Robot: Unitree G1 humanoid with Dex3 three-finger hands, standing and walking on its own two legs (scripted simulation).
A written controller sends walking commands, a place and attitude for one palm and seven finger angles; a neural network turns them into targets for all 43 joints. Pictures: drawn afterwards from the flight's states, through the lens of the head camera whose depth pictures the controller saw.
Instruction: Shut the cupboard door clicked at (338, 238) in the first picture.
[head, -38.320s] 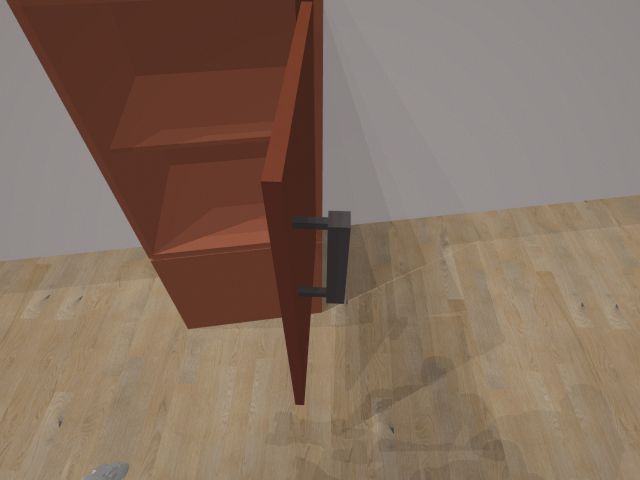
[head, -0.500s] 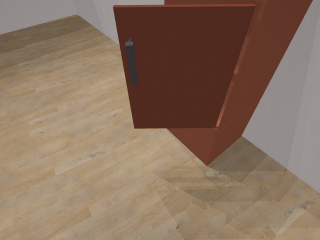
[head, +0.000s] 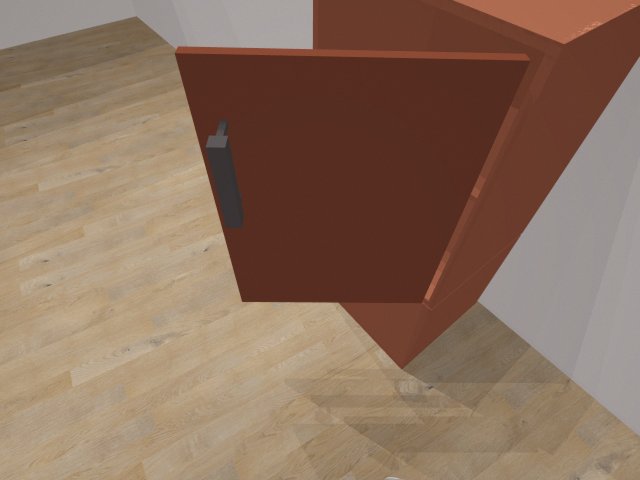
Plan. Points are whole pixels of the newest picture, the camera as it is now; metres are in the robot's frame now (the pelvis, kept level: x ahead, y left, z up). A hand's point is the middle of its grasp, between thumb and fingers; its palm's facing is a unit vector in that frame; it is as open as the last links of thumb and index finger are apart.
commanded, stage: come to a stop and stand still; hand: left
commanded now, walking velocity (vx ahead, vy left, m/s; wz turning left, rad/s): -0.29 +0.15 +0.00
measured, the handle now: (229, 176) +0.51 +0.16 +0.08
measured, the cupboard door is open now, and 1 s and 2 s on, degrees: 51 51 51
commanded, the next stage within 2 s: look again from close up in 0.92 s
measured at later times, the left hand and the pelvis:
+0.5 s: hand out of the picture +0.07 +0.21 -0.19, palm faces +0.09 -0.98 -0.20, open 7.4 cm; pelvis +0.02 +0.01 -0.01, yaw +2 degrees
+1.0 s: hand out of the picture -0.01 +0.17 -0.18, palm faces +0.01 -0.99 -0.14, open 7.4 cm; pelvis +0.00 +0.01 +0.00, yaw +0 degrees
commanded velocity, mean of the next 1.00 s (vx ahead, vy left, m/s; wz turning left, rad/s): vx -0.07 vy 0.04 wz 0.00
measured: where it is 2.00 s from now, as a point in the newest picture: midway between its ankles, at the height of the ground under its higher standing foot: outside the picture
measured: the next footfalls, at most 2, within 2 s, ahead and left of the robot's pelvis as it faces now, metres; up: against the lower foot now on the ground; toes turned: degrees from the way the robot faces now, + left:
right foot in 0.04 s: +0.11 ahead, -0.15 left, +0.00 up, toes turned -3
left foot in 0.40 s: +0.10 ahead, +0.09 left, +0.00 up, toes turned +3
